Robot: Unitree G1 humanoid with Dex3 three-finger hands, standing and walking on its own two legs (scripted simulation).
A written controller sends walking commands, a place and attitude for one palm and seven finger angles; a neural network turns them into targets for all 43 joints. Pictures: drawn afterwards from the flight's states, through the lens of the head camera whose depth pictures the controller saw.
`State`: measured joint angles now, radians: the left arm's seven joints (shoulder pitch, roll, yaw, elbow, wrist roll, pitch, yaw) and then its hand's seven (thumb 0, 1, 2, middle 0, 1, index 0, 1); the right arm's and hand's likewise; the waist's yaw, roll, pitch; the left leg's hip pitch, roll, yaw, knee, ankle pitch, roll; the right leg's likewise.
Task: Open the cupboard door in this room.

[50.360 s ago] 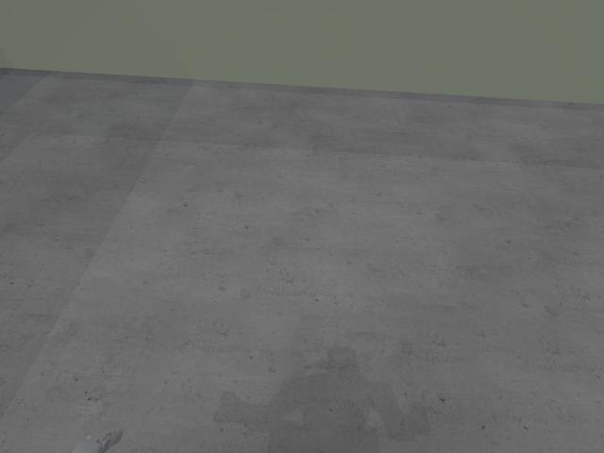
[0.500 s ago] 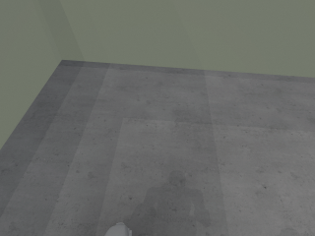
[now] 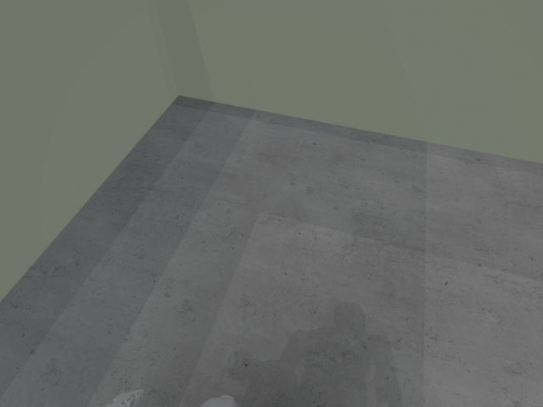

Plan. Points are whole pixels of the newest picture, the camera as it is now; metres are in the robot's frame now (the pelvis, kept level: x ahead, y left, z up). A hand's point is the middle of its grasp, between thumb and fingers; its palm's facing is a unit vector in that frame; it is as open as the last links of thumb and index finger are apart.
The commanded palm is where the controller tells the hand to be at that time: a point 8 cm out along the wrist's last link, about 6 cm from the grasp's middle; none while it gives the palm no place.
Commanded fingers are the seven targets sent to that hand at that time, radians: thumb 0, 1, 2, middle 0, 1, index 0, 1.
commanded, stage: turn to face it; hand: left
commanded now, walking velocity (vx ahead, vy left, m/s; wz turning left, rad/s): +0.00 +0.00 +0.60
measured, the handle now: out of the picture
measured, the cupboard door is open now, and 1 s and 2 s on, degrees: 47 47 47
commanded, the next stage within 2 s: none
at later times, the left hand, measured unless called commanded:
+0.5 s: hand out of the picture +0.04 +0.21 -0.16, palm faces +0.35 -0.89 -0.29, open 7.4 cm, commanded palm none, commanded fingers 0.00 0.90 0.90 -0.20 -0.30 -0.20 -0.30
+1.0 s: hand out of the picture -0.04 +0.15 -0.17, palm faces +0.63 -0.74 -0.23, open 7.4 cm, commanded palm none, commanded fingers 0.00 0.90 0.90 -0.20 -0.30 -0.20 -0.30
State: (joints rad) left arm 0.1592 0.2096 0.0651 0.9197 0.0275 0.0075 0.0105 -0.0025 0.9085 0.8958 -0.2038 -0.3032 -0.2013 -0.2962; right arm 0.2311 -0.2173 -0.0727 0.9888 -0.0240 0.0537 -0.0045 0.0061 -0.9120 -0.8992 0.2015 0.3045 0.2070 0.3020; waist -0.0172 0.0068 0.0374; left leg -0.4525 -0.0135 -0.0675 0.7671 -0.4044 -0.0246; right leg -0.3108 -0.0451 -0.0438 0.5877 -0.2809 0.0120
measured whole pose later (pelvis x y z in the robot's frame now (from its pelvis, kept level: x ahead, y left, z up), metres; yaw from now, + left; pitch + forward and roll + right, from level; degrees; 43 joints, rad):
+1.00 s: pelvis +0.04 -0.06 +0.00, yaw +39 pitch +0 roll +0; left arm 0.19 0.25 0.07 0.91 0.02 0.07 0.00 0.00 0.91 0.90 -0.21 -0.30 -0.20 -0.30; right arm 0.14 -0.21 -0.04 0.89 -0.03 0.03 0.00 0.01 -0.90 -0.90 0.20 0.30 0.21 0.30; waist 0.01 -0.05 0.09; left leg -0.33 0.01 0.01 0.57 -0.26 0.00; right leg -0.47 -0.09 -0.06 1.06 -0.47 0.08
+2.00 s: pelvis +0.09 -0.10 +0.01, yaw +75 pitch +0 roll +1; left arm 0.18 0.21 0.04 0.87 0.03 0.02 0.02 0.00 0.91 0.90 -0.20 -0.30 -0.20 -0.30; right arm 0.16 -0.26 -0.09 0.93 -0.02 0.08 0.02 0.01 -0.90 -0.90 0.20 0.30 0.20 0.30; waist -0.02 0.02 0.10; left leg -0.51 0.00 -0.01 1.08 -0.45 -0.05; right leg -0.23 -0.09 -0.11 0.54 -0.30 0.01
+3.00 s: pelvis +0.11 -0.09 +0.00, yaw +110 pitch +0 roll +0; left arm 0.21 0.26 0.07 0.92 0.02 0.07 0.00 0.00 0.91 0.90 -0.20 -0.30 -0.20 -0.30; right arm 0.13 -0.21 -0.04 0.90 -0.03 0.03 0.00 0.01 -0.90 -0.90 0.20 0.30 0.21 0.30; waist 0.01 -0.05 0.08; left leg -0.30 0.01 0.00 0.57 -0.27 0.00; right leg -0.45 -0.09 -0.05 1.03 -0.50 0.07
